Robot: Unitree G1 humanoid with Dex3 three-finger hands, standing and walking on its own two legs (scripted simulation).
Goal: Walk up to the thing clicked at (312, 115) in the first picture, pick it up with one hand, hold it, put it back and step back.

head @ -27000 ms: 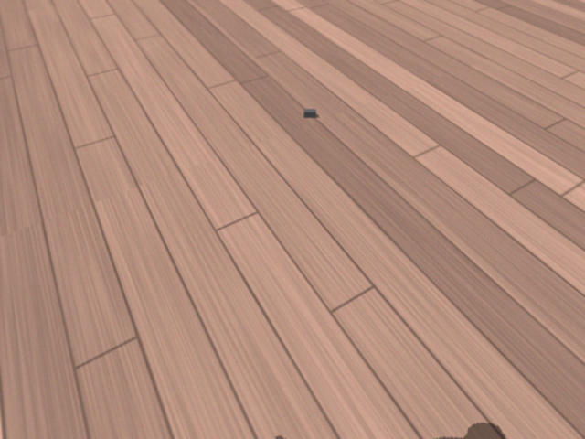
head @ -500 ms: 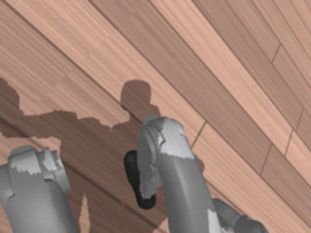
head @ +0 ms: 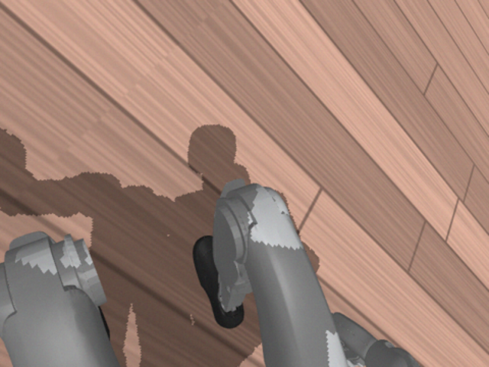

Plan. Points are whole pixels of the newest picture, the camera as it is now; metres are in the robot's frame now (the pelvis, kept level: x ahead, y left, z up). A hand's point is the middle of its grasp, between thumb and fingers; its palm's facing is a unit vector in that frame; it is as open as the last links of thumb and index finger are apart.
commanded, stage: close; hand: left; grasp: from above
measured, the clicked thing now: out of the picture +0.41 +0.30 -0.29
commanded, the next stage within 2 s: settle in 0.64 s
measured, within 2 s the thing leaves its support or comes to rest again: leaves its support in 1.12 s
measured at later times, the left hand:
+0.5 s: hand out of the picture +0.41 +0.30 -0.26, palm faces -0.42 -0.16 -0.89, open 7.6 cm
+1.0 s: hand out of the picture +0.40 +0.30 -0.25, palm faces -0.44 -0.17 -0.88, open 6.4 cm
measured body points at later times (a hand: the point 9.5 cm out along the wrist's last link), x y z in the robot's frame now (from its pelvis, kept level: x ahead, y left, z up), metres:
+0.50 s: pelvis +0.00 +0.00 +0.00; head +0.26 +0.13 +0.34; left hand +0.43 +0.30 -0.21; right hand +0.08 -0.25 -0.06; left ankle +0.06 +0.13 -0.27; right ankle +0.12 -0.13 -0.27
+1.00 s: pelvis +0.00 +0.00 +0.00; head +0.26 +0.13 +0.35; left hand +0.42 +0.31 -0.20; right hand +0.08 -0.25 -0.07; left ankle +0.06 +0.13 -0.27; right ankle +0.12 -0.13 -0.27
